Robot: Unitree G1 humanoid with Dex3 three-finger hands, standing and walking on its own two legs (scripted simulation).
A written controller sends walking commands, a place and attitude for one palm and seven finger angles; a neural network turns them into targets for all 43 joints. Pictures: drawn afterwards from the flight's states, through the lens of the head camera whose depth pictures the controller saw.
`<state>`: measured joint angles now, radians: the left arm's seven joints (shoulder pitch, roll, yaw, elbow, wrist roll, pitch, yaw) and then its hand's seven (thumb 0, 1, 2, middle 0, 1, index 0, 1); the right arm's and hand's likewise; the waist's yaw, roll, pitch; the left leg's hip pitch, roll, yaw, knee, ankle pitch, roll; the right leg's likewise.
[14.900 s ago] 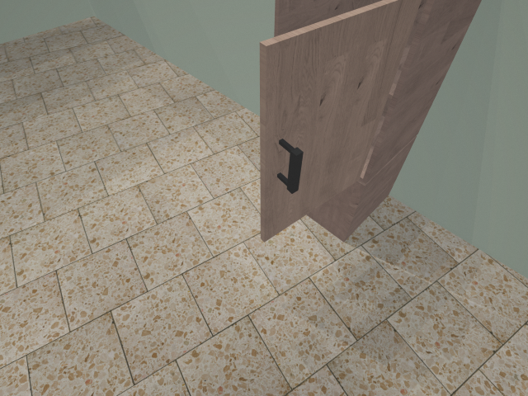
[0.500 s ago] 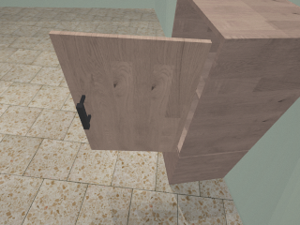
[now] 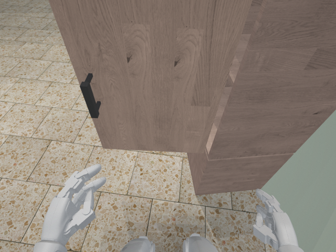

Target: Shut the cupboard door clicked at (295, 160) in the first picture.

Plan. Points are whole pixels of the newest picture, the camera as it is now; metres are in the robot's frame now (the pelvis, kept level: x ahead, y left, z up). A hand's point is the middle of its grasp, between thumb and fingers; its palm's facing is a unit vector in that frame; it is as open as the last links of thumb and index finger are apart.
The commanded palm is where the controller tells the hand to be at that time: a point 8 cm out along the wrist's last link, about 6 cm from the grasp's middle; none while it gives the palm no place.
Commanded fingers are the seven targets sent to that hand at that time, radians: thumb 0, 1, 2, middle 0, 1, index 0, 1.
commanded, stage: raise the hand and make a fist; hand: left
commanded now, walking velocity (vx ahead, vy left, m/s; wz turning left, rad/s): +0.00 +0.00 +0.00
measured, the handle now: (92, 96) +0.52 +0.25 +0.07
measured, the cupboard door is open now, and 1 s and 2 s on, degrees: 82 82 82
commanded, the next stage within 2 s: bring the fist close to the handle in 1.56 s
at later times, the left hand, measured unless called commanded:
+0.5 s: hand (86, 198) +0.23 +0.18 +0.05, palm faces +0.06 -1.00 -0.04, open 4.1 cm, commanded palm +0.19 +0.23 +0.05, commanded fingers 0.00 0.90 0.90 -0.99 -1.16 -0.99 -1.16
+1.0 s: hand (82, 190) +0.24 +0.19 +0.06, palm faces +0.02 -1.00 -0.04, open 3.1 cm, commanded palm +0.21 +0.25 +0.07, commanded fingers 0.00 0.90 0.90 -1.30 -1.50 -1.30 -1.50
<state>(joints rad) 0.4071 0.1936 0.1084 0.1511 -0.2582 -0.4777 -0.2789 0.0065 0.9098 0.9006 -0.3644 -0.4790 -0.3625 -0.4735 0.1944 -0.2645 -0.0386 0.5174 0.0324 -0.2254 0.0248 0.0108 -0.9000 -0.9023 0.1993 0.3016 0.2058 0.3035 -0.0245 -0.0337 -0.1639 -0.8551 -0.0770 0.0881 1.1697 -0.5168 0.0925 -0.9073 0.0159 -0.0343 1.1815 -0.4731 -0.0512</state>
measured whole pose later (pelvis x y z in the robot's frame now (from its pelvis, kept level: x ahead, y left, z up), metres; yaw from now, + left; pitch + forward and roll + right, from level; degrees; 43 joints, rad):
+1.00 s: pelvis +0.03 +0.00 +0.01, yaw +2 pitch +15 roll -3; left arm 0.42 0.25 0.12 -0.05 -0.27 -0.39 -0.23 0.02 0.90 0.90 -1.25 -1.45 -1.25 -1.44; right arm 0.24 -0.24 0.04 0.46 0.02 -0.16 -0.04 0.01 -0.90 -0.90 0.20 0.30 0.21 0.30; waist 0.01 0.03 -0.16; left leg -0.88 -0.06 0.00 1.16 -0.54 0.08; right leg -0.88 0.04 -0.11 1.09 -0.48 -0.06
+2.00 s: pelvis +0.03 +0.00 +0.01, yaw +1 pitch +15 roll -3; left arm 0.13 0.27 0.16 0.16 -0.26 -0.34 -0.24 0.02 0.90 0.90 -1.30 -1.50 -1.30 -1.50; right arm 0.24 -0.25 0.04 0.51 0.03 -0.13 -0.04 0.01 -0.90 -0.90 0.20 0.30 0.21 0.30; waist -0.01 0.03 -0.16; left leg -0.87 -0.06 0.00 1.13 -0.53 0.08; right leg -0.88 0.04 -0.11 1.07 -0.46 -0.06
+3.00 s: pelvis +0.04 +0.00 +0.02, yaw +0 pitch +18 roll -2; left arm -0.33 0.31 0.28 0.70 -0.21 -0.45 -0.23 0.02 0.90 0.90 -1.30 -1.50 -1.30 -1.50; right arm 0.32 -0.27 0.01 0.60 0.03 -0.02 -0.01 0.01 -0.90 -0.90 0.20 0.30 0.21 0.30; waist -0.06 0.02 -0.14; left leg -0.87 -0.05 0.04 1.05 -0.50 0.08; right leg -0.89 0.05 -0.07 1.00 -0.43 -0.05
